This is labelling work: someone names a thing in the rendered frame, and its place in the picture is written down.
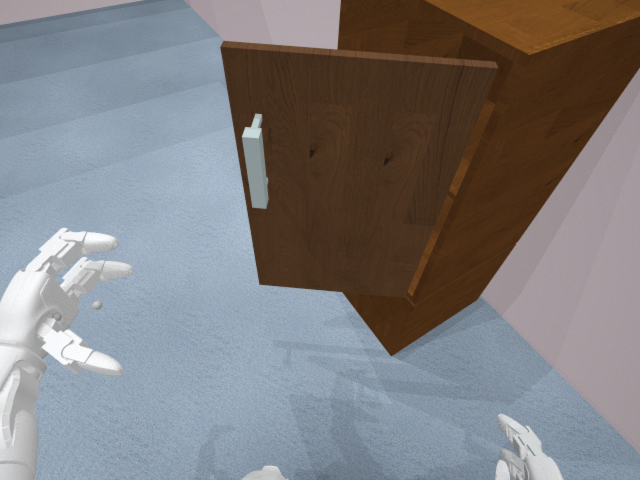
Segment left robot hand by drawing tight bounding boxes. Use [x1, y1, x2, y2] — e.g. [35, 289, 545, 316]
[0, 228, 134, 376]

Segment right robot hand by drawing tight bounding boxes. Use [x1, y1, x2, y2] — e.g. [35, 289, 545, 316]
[495, 414, 563, 480]

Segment cupboard door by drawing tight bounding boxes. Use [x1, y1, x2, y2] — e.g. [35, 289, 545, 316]
[220, 41, 499, 298]

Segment handle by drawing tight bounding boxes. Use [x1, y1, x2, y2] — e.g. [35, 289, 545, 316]
[242, 114, 269, 209]

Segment robot left forearm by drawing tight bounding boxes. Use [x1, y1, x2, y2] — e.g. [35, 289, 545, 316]
[0, 343, 47, 480]

